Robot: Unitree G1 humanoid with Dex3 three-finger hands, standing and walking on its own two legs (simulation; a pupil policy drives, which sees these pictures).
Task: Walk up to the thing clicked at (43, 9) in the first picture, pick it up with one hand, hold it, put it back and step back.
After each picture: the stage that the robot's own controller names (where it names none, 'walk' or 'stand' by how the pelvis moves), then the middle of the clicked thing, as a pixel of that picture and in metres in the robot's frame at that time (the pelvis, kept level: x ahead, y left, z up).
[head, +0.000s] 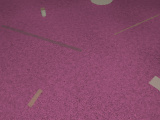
stand; (43, 12) +2.14 +0.63 -0.72
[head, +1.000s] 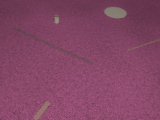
walk; (56, 18) +2.07 +0.33 -0.71
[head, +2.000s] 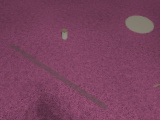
walk; (64, 34) +1.48 +0.22 -0.71
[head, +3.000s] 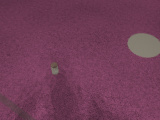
walk; (54, 68) +0.98 +0.27 -0.71
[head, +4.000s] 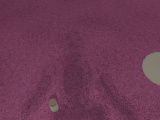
walk; (53, 105) +0.58 +0.28 -0.69
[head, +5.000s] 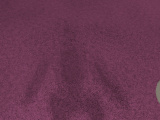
stand; out of the picture +0.34 +0.20 -0.69
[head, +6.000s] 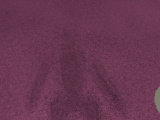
stand; out of the picture +0.32 +0.20 -0.73
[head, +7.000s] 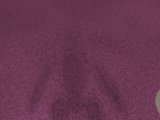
stand; out of the picture +0.32 +0.21 -0.73
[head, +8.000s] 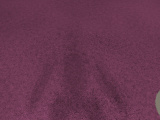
stand; out of the picture +0.31 +0.21 -0.73
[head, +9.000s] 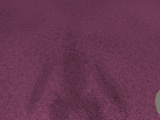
stand; out of the picture +0.31 +0.21 -0.73
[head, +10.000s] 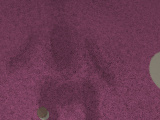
go down; (43, 113) +0.34 +0.22 -0.62
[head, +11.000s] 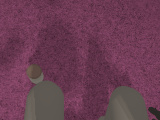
go down; (35, 74) +0.40 +0.23 -0.31
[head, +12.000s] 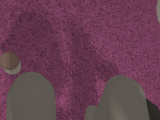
close in; (11, 64) +0.38 +0.26 -0.26
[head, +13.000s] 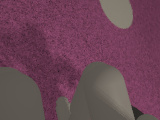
close; out of the picture +0.38 +0.28 -0.21
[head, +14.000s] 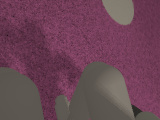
close; out of the picture +0.37 +0.28 -0.22
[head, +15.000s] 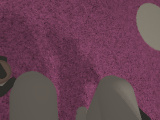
lift; out of the picture +0.31 +0.26 -0.14
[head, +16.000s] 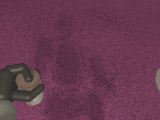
lift; (31, 87) +0.32 +0.18 +0.02
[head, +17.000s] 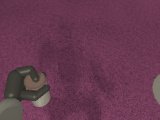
hold; (38, 89) +0.33 +0.17 +0.00
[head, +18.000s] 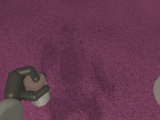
hold; (37, 89) +0.33 +0.17 +0.00
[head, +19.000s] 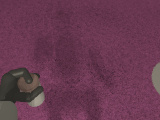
crouch; (32, 90) +0.33 +0.19 -0.05
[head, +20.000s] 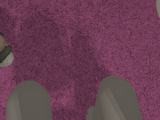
lower; out of the picture +0.43 +0.25 -0.12
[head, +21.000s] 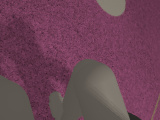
lower; out of the picture +0.40 +0.29 -0.22
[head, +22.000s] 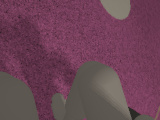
lower; out of the picture +0.39 +0.29 -0.22
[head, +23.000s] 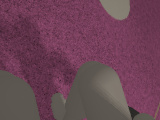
lower; out of the picture +0.39 +0.29 -0.22
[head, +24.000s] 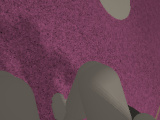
lower; out of the picture +0.39 +0.29 -0.22
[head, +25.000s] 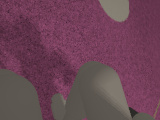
open; out of the picture +0.37 +0.28 -0.23
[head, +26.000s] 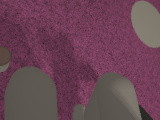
stand; out of the picture +0.39 +0.26 -0.24
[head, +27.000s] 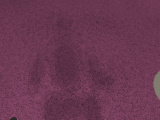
stand; out of the picture +0.34 +0.19 -0.62
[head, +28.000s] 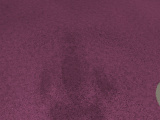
stand; out of the picture +0.35 +0.20 -0.66
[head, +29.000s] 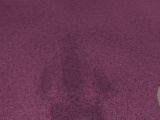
stand; out of the picture +0.34 +0.19 -0.67
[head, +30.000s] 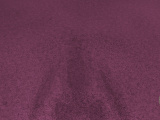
stand; out of the picture +0.37 +0.19 -0.72
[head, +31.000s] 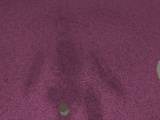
walk; (63, 109) +0.45 +0.16 -0.70
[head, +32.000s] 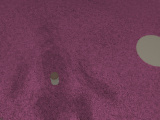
walk; (54, 78) +0.69 +0.19 -0.70
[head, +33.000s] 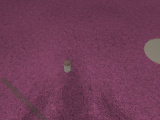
stand; (67, 66) +0.98 +0.20 -0.70
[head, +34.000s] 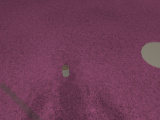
stand; (65, 70) +0.96 +0.19 -0.72
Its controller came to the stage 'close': yes
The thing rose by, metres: 0.71
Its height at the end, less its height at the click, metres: +0.00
